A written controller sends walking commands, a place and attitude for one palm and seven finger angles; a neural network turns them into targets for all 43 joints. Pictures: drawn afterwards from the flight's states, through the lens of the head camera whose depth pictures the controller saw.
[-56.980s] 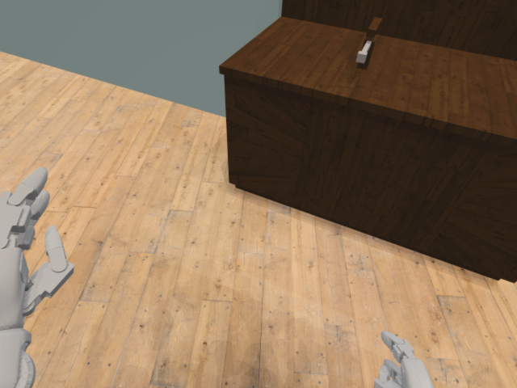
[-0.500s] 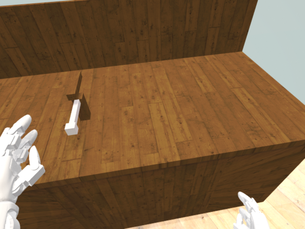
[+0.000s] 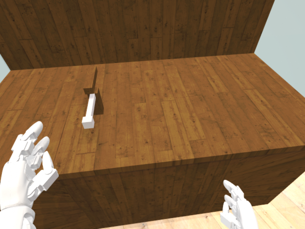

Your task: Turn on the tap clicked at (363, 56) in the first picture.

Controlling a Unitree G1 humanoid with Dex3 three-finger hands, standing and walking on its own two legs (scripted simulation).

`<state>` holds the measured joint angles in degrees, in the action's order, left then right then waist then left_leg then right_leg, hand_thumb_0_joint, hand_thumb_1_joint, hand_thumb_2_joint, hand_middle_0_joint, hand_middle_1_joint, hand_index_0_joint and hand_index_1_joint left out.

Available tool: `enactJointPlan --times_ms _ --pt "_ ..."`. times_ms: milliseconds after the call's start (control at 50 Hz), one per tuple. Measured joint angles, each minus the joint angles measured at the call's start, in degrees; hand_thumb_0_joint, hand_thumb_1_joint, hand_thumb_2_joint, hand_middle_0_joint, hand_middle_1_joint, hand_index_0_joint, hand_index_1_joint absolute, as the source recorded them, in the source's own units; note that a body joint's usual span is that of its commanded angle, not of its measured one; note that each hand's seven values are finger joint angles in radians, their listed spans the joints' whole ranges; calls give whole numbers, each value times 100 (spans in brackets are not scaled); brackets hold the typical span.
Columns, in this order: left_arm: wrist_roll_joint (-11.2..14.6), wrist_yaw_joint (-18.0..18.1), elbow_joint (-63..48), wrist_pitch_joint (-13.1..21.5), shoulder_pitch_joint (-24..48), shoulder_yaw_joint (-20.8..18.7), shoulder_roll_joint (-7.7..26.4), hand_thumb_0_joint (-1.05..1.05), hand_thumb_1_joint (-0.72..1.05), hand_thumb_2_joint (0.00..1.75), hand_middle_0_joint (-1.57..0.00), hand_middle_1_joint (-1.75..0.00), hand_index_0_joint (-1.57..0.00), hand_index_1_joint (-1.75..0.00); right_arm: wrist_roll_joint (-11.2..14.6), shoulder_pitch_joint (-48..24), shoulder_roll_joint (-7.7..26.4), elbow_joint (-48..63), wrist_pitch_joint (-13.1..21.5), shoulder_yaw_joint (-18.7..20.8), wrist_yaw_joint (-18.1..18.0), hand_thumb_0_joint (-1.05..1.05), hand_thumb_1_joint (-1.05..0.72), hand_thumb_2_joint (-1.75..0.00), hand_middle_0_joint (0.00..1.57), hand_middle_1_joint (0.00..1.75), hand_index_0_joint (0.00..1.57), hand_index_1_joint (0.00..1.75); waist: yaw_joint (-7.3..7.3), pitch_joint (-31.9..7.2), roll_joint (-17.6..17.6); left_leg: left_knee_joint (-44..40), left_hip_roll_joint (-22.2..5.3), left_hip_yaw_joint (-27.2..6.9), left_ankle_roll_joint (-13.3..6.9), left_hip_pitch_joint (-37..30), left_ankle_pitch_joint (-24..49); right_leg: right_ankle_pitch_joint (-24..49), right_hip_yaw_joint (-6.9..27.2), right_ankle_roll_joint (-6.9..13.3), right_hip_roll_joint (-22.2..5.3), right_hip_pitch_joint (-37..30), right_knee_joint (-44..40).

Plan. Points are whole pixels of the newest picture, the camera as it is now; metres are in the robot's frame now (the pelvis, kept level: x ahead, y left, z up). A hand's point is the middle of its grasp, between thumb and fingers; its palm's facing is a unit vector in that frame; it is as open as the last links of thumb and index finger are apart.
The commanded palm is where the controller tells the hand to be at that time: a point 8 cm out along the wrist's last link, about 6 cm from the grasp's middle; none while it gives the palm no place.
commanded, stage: turn the palm inward beside the body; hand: left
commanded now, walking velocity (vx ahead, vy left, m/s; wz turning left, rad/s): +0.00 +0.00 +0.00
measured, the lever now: (88, 122) +0.38 +0.25 +0.07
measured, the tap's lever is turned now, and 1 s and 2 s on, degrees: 0 0 0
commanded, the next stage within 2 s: reach beside the lever's end, fingers flat in 0.62 s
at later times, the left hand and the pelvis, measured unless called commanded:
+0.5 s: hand (57, 167) +0.19 +0.23 +0.14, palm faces +0.42 -0.90 -0.12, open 7.4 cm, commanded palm +0.14 +0.27 +0.15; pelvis +0.01 +0.00 +0.00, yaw +0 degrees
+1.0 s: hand (66, 164) +0.20 +0.22 +0.13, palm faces +0.44 -0.89 -0.12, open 7.4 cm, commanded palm +0.16 +0.27 +0.14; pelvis +0.01 -0.02 +0.00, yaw +0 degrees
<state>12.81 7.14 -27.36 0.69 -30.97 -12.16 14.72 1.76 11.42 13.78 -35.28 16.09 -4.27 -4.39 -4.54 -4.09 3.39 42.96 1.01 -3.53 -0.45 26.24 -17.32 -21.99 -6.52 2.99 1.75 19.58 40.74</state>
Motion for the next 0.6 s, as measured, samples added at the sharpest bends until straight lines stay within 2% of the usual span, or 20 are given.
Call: enactJointPlan --times_ms 360,600 --pt "160 91 -192 -327 -40 -7 -61 2 90 90 -20 -30 -20 -30 -7 87 12 -30 -60 -29 -11 2 -90 -90 21 30 21 30 17 -42 25 -61 31 27 -36 -61 -32 -17 28 -42 -30 -69 -82" --pt "189 95 -135 -280 -55 7 -82 2 90 90 -20 -30 -20 -30 9 79 65 -6 -76 18 -20 2 -90 -90 20 30 21 30 11 -38 43 -101 -18 -35 35 -108 -35 -24 -25 31 28 -129 -138"
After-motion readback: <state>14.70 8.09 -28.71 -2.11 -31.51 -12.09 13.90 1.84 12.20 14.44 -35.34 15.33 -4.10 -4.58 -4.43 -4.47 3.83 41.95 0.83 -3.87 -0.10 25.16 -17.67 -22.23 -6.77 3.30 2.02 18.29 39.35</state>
